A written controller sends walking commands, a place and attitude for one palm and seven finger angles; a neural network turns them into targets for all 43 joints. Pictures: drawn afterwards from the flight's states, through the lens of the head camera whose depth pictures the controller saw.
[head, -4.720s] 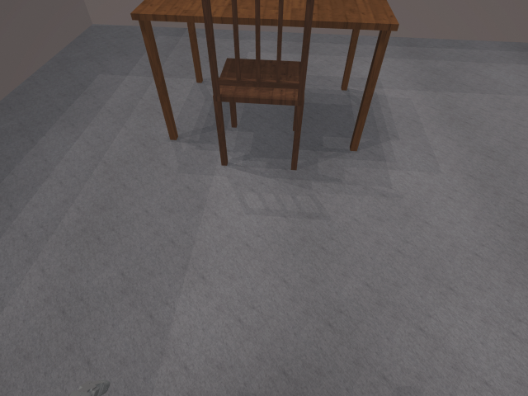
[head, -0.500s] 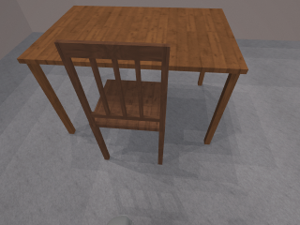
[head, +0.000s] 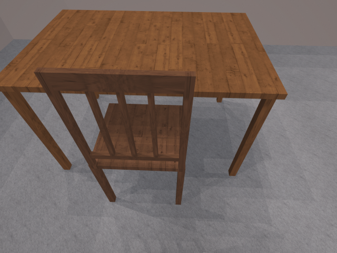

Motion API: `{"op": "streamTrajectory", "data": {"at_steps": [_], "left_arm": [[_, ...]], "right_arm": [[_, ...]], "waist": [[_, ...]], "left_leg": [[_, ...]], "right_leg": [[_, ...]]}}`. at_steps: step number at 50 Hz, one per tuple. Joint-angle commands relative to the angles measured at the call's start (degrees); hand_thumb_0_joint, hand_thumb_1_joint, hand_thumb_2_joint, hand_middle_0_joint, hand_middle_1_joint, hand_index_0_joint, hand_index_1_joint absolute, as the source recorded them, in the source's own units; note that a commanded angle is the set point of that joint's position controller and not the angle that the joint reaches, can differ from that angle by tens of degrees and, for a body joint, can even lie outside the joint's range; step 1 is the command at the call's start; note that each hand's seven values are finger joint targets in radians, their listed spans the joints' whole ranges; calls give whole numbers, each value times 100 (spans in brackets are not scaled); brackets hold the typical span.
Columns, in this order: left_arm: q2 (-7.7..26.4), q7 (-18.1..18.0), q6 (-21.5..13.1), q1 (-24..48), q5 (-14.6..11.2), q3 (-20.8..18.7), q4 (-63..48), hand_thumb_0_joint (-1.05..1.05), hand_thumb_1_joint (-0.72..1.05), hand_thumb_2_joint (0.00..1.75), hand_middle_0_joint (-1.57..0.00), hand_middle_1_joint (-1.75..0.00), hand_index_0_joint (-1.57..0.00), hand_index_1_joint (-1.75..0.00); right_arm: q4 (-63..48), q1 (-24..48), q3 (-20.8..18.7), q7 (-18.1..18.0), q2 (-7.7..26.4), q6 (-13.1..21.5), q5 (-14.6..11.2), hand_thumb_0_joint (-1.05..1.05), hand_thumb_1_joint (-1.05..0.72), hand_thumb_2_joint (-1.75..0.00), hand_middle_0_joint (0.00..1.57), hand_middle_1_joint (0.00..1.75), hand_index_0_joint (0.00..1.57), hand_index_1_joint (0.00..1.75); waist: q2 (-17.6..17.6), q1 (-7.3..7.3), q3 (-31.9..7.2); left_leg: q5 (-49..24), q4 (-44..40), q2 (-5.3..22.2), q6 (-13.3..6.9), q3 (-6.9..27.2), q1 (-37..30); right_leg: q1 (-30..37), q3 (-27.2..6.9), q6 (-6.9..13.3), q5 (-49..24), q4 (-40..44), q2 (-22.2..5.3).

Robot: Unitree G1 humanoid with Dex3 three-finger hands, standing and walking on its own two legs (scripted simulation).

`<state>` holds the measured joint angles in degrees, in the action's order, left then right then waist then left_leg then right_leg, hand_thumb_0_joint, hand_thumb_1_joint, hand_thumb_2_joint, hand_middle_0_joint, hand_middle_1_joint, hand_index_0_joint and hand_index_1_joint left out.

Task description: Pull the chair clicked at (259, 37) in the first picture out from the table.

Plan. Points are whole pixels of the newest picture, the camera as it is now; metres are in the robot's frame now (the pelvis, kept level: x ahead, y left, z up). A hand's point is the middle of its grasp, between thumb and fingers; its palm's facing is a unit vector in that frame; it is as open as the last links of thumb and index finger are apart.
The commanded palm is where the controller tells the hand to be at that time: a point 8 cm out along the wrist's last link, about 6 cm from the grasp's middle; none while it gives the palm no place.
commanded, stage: come to a stop and stand still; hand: left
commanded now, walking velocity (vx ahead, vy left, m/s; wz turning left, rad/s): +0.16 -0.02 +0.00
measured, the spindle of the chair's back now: (128, 128) +0.52 +0.17 -0.07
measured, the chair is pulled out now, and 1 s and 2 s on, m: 0.00 0.00 0.00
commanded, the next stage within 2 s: look again from close up in 1.42 s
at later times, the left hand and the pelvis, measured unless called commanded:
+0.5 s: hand out of the picture +0.11 +0.18 -0.18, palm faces +0.03 -0.98 -0.22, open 7.3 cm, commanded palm none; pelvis +0.06 +0.00 +0.00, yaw -1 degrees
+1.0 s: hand out of the picture +0.11 +0.20 -0.17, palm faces +0.02 -0.98 -0.22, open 7.4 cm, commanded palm none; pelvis +0.06 +0.02 +0.00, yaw +0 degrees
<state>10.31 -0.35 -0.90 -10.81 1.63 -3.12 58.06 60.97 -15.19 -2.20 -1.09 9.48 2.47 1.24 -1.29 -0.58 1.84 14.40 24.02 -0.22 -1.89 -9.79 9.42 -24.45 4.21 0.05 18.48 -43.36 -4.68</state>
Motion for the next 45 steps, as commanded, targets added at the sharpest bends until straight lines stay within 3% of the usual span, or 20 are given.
{"op": "streamTrajectory", "data": {"at_steps": [1, 2, 3, 4, 6, 7, 9, 14, 16, 17, 19, 22, 28, 29, 30, 31, 34, 38, 42, 45], "left_arm": [[138, 19, -62, -976, 10, 15, 51, 0, 90, 90, -20, -30, -20, -30], [382, -12, -116, -1175, 27, -17, 125, 0, 90, 90, -20, -30, -20, -30], [795, -47, -172, -1304, 26, -67, 159, 0, 90, 90, -20, -30, -20, -30], [1061, -66, -171, -1466, -42, -114, 133, 0, 90, 90, -20, -30, -20, -30], [752, -135, -221, -745, -67, -5, 81, 0, 90, 90, -20, -30, -20, -30], [690, -163, -209, -430, -61, 31, 25, 0, 90, 90, -20, -30, -20, -30], [658, -206, -141, -192, -57, 23, 26, 0, 90, 90, -20, -30, -20, -30], [699, -223, 48, -190, -129, 8, 117, 0, 90, 90, -20, -30, -20, -30], [611, -225, 132, -208, -136, -24, 56, 0, 90, 90, -20, -30, -20, -30], [562, -245, 172, -220, -114, -31, 9, 0, 90, 90, -20, -30, -20, -30], [463, -230, 237, -255, -130, 2, 9, 0, 90, 90, -20, -30, -20, -30], [447, -210, 243, -471, -107, 33, 105, 0, 90, 90, -20, -30, -20, -30], [590, -179, 148, -324, -78, 85, 114, 0, 90, 90, -20, -30, -20, -30], [1397, -227, -56, -244, -111, 260, -331, 0, 90, 90, -20, -30, -20, -30], [1020, -268, 38, -609, -71, 135, -423, 0, 90, 90, -20, -30, -20, -30], [886, -265, 28, -663, -36, 178, -436, 0, 90, 90, -20, -30, -20, -30], [896, -281, -10, -539, -42, 140, -603, 0, 90, 90, -20, -30, -20, -30], [888, -269, -3, -362, -23, 69, -749, 0, 90, 90, -20, -30, -20, -30], [744, -253, 10, -523, -40, 94, -672, 0, 90, 90, -20, -30, -20, -30], [629, -248, -16, -740, -47, 148, -567, 0, 90, 90, -20, -30, -20, -30]], "right_arm": [[-191, -30, -106, 12, 681, 9, 13, 0, -90, -90, 20, 30, 20, 30], [-178, -70, -66, 27, 504, 13, -16, 0, -90, -90, 20, 30, 20, 30], [-262, -226, -1, 52, 223, 21, -48, 0, -90, -90, 20, 30, 20, 30], [-372, -117, 3, 21, 304, -47, -46, 0, -90, -90, 20, 30, 20, 30], [-170, -139, 48, -51, 265, -81, -67, 0, -90, -90, 20, 30, 20, 30], [-31, -290, 79, -65, 186, -118, -98, 0, -90, -90, 20, 30, 20, 30], [103, -440, 97, -81, 23, -214, -128, 0, -90, -90, 20, 30, 20, 30], [174, -480, 37, -99, 134, -337, -107, 0, -90, -90, 20, 30, 20, 30], [101, -423, -11, -103, 386, -320, -67, 0, -90, -90, 20, 30, 20, 30], [31, -373, -28, -106, 520, -330, -50, 0, -90, -90, 20, 30, 20, 30], [-43, -77, -19, -130, 591, -299, -58, 0, -90, -90, 20, 30, 20, 30], [-199, 160, -47, -148, 668, -293, -63, 0, -90, -90, 20, 30, 20, 30], [-223, 125, -12, -70, 462, -330, -70, 0, -90, -90, 20, 30, 20, 30], [-613, 203, -55, -50, 994, -200, 89, 0, -90, -90, 20, 30, 20, 30], [-659, 400, -210, -28, 831, -108, -26, 0, -90, -90, 20, 30, 20, 30], [-727, 387, -177, -16, 686, -130, -51, 0, -90, -90, 20, 30, 20, 30], [-782, 148, -129, 23, 428, -269, -3, 0, -90, -90, 20, 30, 20, 30], [-768, 70, -182, 49, 513, -252, -11, 0, -90, -90, 20, 30, 20, 30], [-734, 146, -119, 50, 591, -178, -9, 0, -90, -90, 20, 30, 20, 30], [-693, 213, -87, 50, 671, -127, -18, 0, -90, -90, 20, 30, 20, 30]], "waist": [[235, 369, 12], [-275, 463, -11], [-1291, 407, -16], [-1434, 477, -83], [-781, 164, -227], [-361, 36, -393], [-394, -37, -477], [-497, -26, -315], [20, 38, -146], [93, 72, -46], [987, 182, 21], [801, 240, -277], [-1, 10, -197], [875, -157, 46], [486, 205, -358], [224, 117, -488], [-673, -43, -205], [-312, -130, 91], [383, 2, 47], [511, 116, -294]], "left_leg": [[57, -235, 1273, -521, 957, 872], [508, 485, 852, -255, 659, 1235], [1264, 1507, 215, 57, 166, 2062], [2154, 2390, 156, 152, 316, 2107], [1749, 2725, 403, 239, 920, 1625], [1526, 2523, 426, 310, 949, 1326], [1191, 1889, 355, 366, 830, 890], [-456, 232, 265, 404, 648, 32], [-2092, 122, 733, 237, 1025, -114], [-2400, 91, 931, 141, 1118, 27], [-2714, -361, 1236, -196, 1503, 470], [-2365, -359, 1220, -298, 1525, 302], [-358, -168, 635, 126, 1088, 135], [-1445, -238, 285, -52, 1254, 186], [-590, 43, 783, -44, 1374, 340], [-500, 333, 545, -2, 1277, 456], [104, 952, 154, 153, 932, 611], [-200, 919, 225, 105, 1007, 617], [-581, 235, 538, -29, 1402, 663], [-959, -26, 709, -120, 1555, 531]], "right_leg": [[1566, 179, 30, -688, 1336, 218], [2040, -376, 152, -652, 1862, -93], [2478, -1903, 625, -936, 2408, -1137], [2306, -2687, 1182, -1686, 2952, -1885], [1974, -2042, 1378, -4184, 2561, -1690], [1966, -1456, 1300, -4866, 2322, -1460], [1860, -844, 1118, -5168, 2165, -1174], [1426, -615, 643, -3618, 1896, -754], [1053, -509, 353, -2625, 1656, -435], [1036, -430, 254, -2021, 1593, -237], [1409, -181, 63, -1089, 1251, 67], [1470, -261, 53, -722, 1330, 85], [1031, -913, 248, -730, 2296, -353], [1146, -455, 287, -985, 1575, 154], [936, -645, 194, -154, 1772, -64], [1083, -819, 270, -523, 2018, -255], [757, -1425, 580, 110, 2576, -777], [365, -1083, 535, 262, 2426, -637], [637, -484, 229, -249, 1829, -168], [1059, -267, 121, -615, 1659, -48]]}}
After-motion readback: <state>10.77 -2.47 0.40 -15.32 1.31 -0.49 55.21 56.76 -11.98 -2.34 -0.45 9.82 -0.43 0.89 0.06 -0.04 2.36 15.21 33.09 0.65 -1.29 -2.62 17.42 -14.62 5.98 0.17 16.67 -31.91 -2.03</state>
